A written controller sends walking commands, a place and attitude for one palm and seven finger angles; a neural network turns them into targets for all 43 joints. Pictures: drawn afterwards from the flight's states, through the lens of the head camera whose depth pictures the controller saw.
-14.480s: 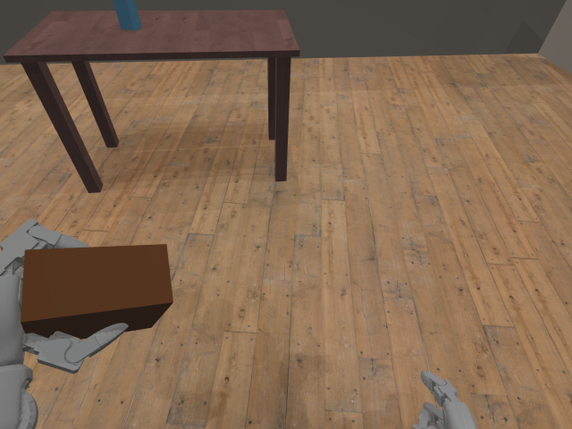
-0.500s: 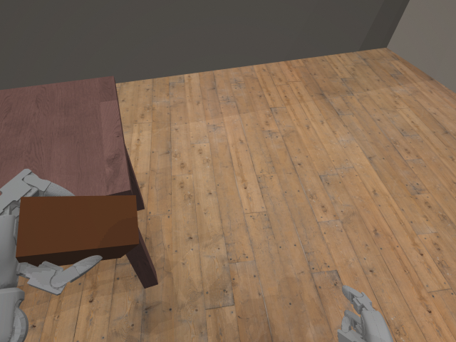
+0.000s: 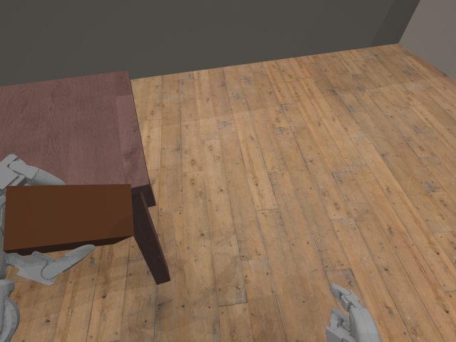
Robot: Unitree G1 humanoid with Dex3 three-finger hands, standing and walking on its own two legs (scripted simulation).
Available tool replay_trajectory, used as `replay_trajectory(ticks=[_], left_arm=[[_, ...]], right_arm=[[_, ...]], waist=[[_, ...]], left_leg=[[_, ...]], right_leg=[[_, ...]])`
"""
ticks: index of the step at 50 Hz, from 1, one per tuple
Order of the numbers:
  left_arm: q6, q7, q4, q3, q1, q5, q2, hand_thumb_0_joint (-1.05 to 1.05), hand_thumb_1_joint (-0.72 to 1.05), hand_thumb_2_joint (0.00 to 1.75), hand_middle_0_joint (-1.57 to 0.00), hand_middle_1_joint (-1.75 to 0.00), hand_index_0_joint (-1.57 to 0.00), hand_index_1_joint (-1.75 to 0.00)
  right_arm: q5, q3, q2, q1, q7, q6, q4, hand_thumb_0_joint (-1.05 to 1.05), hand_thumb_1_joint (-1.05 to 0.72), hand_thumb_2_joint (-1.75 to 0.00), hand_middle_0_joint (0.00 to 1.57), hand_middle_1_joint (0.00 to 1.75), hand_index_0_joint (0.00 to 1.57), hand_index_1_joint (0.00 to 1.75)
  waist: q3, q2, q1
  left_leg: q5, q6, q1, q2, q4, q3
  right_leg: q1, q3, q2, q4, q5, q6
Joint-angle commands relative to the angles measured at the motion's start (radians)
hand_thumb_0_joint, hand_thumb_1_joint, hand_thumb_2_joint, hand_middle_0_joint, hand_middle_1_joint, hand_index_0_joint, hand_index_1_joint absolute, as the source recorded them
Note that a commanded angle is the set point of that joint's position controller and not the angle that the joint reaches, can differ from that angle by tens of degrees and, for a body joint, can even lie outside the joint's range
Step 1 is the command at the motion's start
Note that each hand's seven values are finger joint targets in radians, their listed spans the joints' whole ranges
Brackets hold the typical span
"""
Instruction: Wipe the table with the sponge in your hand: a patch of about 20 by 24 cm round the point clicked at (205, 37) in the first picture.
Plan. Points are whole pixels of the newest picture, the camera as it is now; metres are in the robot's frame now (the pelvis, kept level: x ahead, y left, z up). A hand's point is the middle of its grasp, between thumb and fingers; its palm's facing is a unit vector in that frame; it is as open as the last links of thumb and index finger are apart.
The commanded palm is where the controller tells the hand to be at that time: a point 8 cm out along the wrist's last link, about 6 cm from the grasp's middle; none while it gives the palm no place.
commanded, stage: shuffle to correct the standing spot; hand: left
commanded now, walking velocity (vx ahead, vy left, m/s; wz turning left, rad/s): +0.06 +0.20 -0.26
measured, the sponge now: (89, 219) +0.23 +0.21 +0.16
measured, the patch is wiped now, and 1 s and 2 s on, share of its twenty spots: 0.00 0.00 0.00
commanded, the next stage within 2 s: none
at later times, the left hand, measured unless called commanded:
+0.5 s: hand (53, 215) +0.22 +0.24 +0.18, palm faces +0.40 -0.83 -0.39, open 10.6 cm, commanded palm +0.16 +0.28 +0.19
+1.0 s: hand (0, 215) +0.22 +0.31 +0.18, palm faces +0.35 -0.84 -0.42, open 10.5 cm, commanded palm +0.16 +0.35 +0.19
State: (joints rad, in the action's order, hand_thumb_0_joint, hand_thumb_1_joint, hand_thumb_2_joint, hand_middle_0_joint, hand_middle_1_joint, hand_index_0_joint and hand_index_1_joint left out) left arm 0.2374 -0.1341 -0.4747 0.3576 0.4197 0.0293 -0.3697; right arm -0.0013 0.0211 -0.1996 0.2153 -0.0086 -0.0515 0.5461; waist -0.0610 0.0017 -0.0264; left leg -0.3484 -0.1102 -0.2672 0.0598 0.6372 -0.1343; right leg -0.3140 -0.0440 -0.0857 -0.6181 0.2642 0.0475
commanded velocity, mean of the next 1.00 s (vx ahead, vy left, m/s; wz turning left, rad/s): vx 0.05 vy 0.20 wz -0.05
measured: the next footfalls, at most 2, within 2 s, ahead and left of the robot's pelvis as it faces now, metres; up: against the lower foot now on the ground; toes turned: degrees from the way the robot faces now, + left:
left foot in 0.68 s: +0.07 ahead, +0.18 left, +0.00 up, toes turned -1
right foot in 0.80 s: +0.03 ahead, -0.10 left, +0.00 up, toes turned -7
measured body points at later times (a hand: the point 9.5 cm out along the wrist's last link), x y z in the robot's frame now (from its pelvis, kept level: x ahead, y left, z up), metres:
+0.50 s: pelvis +0.00 +0.00 +0.00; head +0.01 +0.00 +0.45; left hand +0.19 +0.28 +0.20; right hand +0.17 -0.23 -0.08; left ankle +0.01 +0.03 -0.72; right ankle +0.02 -0.14 -0.72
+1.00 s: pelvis -0.01 +0.08 -0.01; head +0.02 +0.09 +0.44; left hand +0.19 +0.35 +0.20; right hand +0.13 -0.16 -0.10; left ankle +0.03 +0.18 -0.73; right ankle -0.01 -0.10 -0.72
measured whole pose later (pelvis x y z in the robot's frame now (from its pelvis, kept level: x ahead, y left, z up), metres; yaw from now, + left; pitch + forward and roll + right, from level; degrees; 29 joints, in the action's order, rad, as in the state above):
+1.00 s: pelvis -0.01 +0.08 -0.01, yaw -2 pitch -1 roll +0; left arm 0.25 -0.14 -0.55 0.38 0.47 0.02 -0.39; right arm -0.01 0.00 -0.20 0.22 -0.01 -0.07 0.61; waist -0.08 -0.04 0.01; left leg -0.28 -0.01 -0.36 0.01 0.69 -0.04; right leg -0.34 -0.01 -0.13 -0.74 0.37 0.07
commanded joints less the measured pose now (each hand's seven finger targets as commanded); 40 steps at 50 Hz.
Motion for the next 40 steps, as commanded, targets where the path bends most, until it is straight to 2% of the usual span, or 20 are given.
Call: replay_trajectory(ticks=[1,4,8,11,14,16,17,19,22,23,24,25,26,27,30,32,36,37,38,40], left_arm=[[0.065,-0.018,-0.229,0.119,-0.087,0.012,-0.17,0.0,0.1,1.3,-1.2,-1.6,-1.2,-1.6],[0.064,-0.017,-0.222,0.11,-0.097,0.007,-0.155,0.0,0.1,1.3,-1.2,-1.6,-1.2,-1.6],[0.072,-0.019,-0.222,0.098,-0.1,0.002,-0.149,0.0,0.1,1.3,-1.2,-1.6,-1.2,-1.6],[0.072,-0.022,-0.203,0.117,-0.064,0.007,-0.169,0.0,0.1,1.3,-1.2,-1.6,-1.2,-1.6],[0.07,-0.02,-0.212,0.116,-0.078,0.01,-0.168,0.0,0.1,1.3,-1.2,-1.6,-1.2,-1.6],[0.068,-0.016,-0.234,0.128,-0.109,0.009,-0.177,0.0,0.1,1.3,-1.2,-1.6,-1.2,-1.6],[0.068,-0.015,-0.232,0.116,-0.11,0.006,-0.155,0.0,0.1,1.3,-1.2,-1.6,-1.2,-1.6],[0.069,-0.015,-0.229,0.117,-0.104,0.0,-0.164,0.0,0.1,1.3,-1.2,-1.6,-1.2,-1.6],[0.075,-0.02,-0.224,0.096,-0.07,-0.001,-0.153,0.0,0.1,1.3,-1.2,-1.6,-1.2,-1.6],[0.078,-0.022,-0.213,0.101,-0.046,-0.003,-0.157,0.0,0.1,1.3,-1.2,-1.6,-1.2,-1.6],[0.077,-0.027,-0.201,0.108,-0.029,0.0,-0.171,0.0,0.1,1.3,-1.2,-1.6,-1.2,-1.6],[0.075,-0.027,-0.192,0.102,-0.033,0.009,-0.172,0.0,0.1,1.3,-1.2,-1.6,-1.2,-1.6],[0.081,-0.03,-0.176,0.12,-0.028,0.014,-0.182,0.0,0.1,1.3,-1.2,-1.6,-1.2,-1.6],[0.074,-0.037,-0.202,0.127,-0.02,0.014,-0.177,0.0,0.1,1.3,-1.2,-1.6,-1.2,-1.6],[0.069,-0.037,-0.261,0.12,-0.064,-0.009,-0.182,0.0,0.1,1.3,-1.2,-1.6,-1.2,-1.6],[0.059,-0.031,-0.27,0.116,-0.08,-0.004,-0.197,0.0,0.1,1.3,-1.2,-1.6,-1.2,-1.6],[0.065,-0.014,-0.228,0.163,-0.027,0.01,-0.189,0.0,0.1,1.3,-1.2,-1.6,-1.2,-1.6],[0.073,-0.015,-0.247,0.154,-0.058,0.004,-0.176,0.0,0.1,1.3,-1.2,-1.6,-1.2,-1.6],[0.079,-0.014,-0.246,0.143,-0.057,0.001,-0.169,0.0,0.1,1.3,-1.2,-1.6,-1.2,-1.6],[0.085,-0.019,-0.253,0.132,-0.042,-0.008,-0.159,0.0,0.1,1.3,-1.2,-1.6,-1.2,-1.6]], right_arm=[[-0.004,-0.069,-0.149,-0.091,-0.013,-0.046,-0.159,0.0,-0.9,-0.9,0.2,0.3,0.2,0.3],[-0.006,-0.068,-0.144,-0.092,-0.016,-0.047,-0.158,0.0,-0.9,-0.9,0.2,0.3,0.2,0.3],[0.001,-0.075,-0.152,-0.089,-0.011,-0.056,-0.154,0.0,-0.9,-0.9,0.2,0.3,0.2,0.3],[-0.003,-0.076,-0.152,-0.091,-0.009,-0.046,-0.154,0.0,-0.9,-0.9,0.2,0.3,0.2,0.3],[-0.002,-0.073,-0.144,-0.096,-0.009,-0.032,-0.153,0.0,-0.9,-0.9,0.2,0.3,0.2,0.3],[-0.003,-0.073,-0.152,-0.098,-0.015,-0.029,-0.152,0.0,-0.9,-0.9,0.2,0.3,0.2,0.3],[-0.005,-0.068,-0.149,-0.096,-0.018,-0.029,-0.15,0.0,-0.9,-0.9,0.2,0.3,0.2,0.3],[0.0,-0.076,-0.145,-0.089,-0.019,-0.046,-0.153,0.0,-0.9,-0.9,0.2,0.3,0.2,0.3],[0.013,-0.077,-0.149,-0.094,-0.008,-0.06,-0.152,0.0,-0.9,-0.9,0.2,0.3,0.2,0.3],[0.013,-0.075,-0.151,-0.097,0.0,-0.056,-0.152,0.0,-0.9,-0.9,0.2,0.3,0.2,0.3],[0.003,-0.077,-0.146,-0.09,0.005,-0.045,-0.147,0.0,-0.9,-0.9,0.2,0.3,0.2,0.3],[-0.008,-0.091,-0.153,-0.099,0.006,-0.046,-0.16,0.0,-0.9,-0.9,0.2,0.3,0.2,0.3],[-0.005,-0.095,-0.17,-0.106,0.01,-0.039,-0.148,0.0,-0.9,-0.9,0.2,0.3,0.2,0.3],[-0.002,-0.077,-0.138,-0.084,0.013,-0.023,-0.123,0.0,-0.9,-0.9,0.2,0.3,0.2,0.3],[0.002,-0.052,-0.098,-0.091,0.005,-0.01,-0.1,0.0,-0.9,-0.9,0.2,0.3,0.2,0.3],[-0.009,-0.063,-0.098,-0.094,-0.022,-0.029,-0.103,0.0,-0.9,-0.9,0.2,0.3,0.2,0.3],[-0.023,-0.076,-0.137,-0.076,-0.037,-0.072,-0.139,0.0,-0.9,-0.9,0.2,0.3,0.2,0.3],[-0.019,-0.072,-0.125,-0.078,-0.031,-0.082,-0.138,0.0,-0.9,-0.9,0.2,0.3,0.2,0.3],[-0.018,-0.073,-0.126,-0.078,-0.026,-0.096,-0.133,0.0,-0.9,-0.9,0.2,0.3,0.2,0.3],[-0.017,-0.071,-0.133,-0.071,-0.011,-0.112,-0.127,0.0,-0.9,-0.9,0.2,0.3,0.2,0.3]], waist=[[0.142,0.063,0.011],[0.126,0.119,0.008],[0.125,0.116,0.004],[0.146,0.027,0.003],[0.113,-0.042,0.013],[0.092,0.058,0.018],[0.104,0.122,0.017],[0.117,0.187,0.013],[0.153,0.136,0.001],[0.185,0.094,-0.006],[0.239,-0.084,-0.011],[0.224,-0.308,-0.007],[0.175,-0.259,0.006],[0.142,-0.152,-0.001],[0.13,-0.074,0.031],[0.107,-0.01,0.034],[0.082,0.252,0.018],[0.085,0.232,0.013],[0.093,0.199,0.005],[0.156,0.103,0.0]], left_leg=[[0.125,0.145,-0.111,-0.132,-0.188,0.165],[0.105,0.136,-0.128,-0.19,-0.295,0.208],[0.28,0.166,-0.101,-0.183,-0.258,0.189],[0.209,0.162,-0.128,-0.142,-0.149,0.148],[-0.014,0.137,-0.114,-0.099,-0.11,0.153],[-0.082,0.13,-0.091,-0.12,-0.219,0.177],[-0.081,0.136,-0.121,-0.166,-0.323,0.238],[0.179,0.144,-0.046,-0.232,-0.362,0.254],[0.569,0.173,0.004,-0.195,-0.215,0.169],[0.572,0.174,-0.057,-0.177,-0.098,0.148],[0.501,0.175,-0.166,-0.12,0.142,0.124],[0.129,0.154,-0.263,-0.046,0.362,0.127],[-0.201,0.125,-0.304,-0.088,0.458,0.268],[-0.223,0.109,-0.301,-0.157,0.456,0.357],[-0.007,0.116,-0.009,-0.093,0.099,0.147],[0.084,0.132,0.09,-0.02,-0.105,0.046],[0.069,0.026,-0.167,-0.212,-0.3,0.296],[0.165,-0.003,-0.199,-0.245,-0.296,0.329],[0.219,-0.005,-0.193,-0.24,-0.25,0.28],[0.235,0.048,-0.18,-0.157,-0.076,0.164]], right_leg=[[0.135,0.091,-0.032,-0.009,-0.141,-0.09],[0.163,-0.013,0.036,-0.072,-0.074,-0.051],[0.194,-0.041,0.033,-0.022,-0.049,-0.059],[0.208,0.059,-0.033,0.015,-0.16,-0.094],[0.062,0.203,-0.095,0.081,-0.015,-0.127],[0.013,0.137,-0.032,0.026,0.035,-0.1],[0.076,0.042,0.031,-0.079,-0.025,-0.073],[0.074,-0.05,0.061,-0.145,0.043,-0.041],[0.169,-0.083,0.039,0.032,0.013,-0.065],[0.285,-0.039,0.006,0.101,-0.144,-0.092],[0.392,0.125,-0.113,0.12,-0.407,-0.165],[0.337,0.416,-0.312,0.186,-0.542,-0.268],[0.222,0.529,-0.418,0.237,-0.474,-0.298],[0.152,0.474,-0.42,0.226,-0.274,-0.262],[-0.081,0.167,-0.209,0.211,-0.038,-0.151],[-0.083,0.092,-0.119,0.145,0.083,-0.097],[0.055,-0.061,0.071,-0.223,0.083,-0.005],[0.093,-0.053,0.068,-0.245,0.141,-0.009],[0.122,-0.046,0.061,-0.18,0.146,-0.017],[0.228,0.007,0.012,0.061,-0.11,-0.045]])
